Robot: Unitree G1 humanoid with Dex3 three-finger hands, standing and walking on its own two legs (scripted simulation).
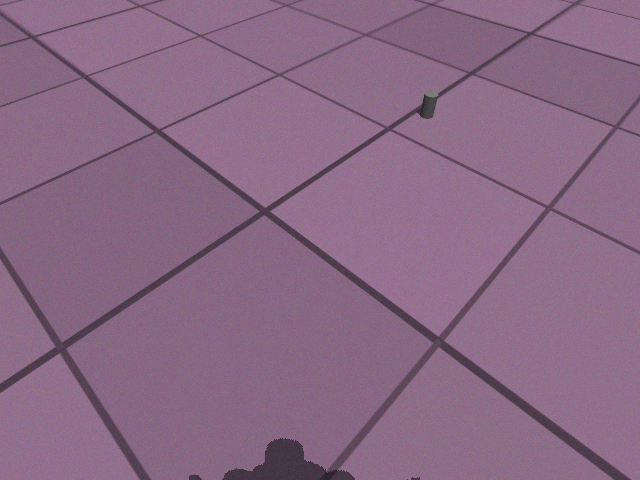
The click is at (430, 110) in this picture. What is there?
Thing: squat round
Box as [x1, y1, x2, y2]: [420, 91, 437, 118]
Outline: 434,91 426,91 424,94 420,115 422,117 429,118 432,116 437,97 437,93
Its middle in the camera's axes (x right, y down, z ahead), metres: +0.63 -0.79 +2.25
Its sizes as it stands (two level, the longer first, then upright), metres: 0.076 0.076 0.135
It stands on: the floor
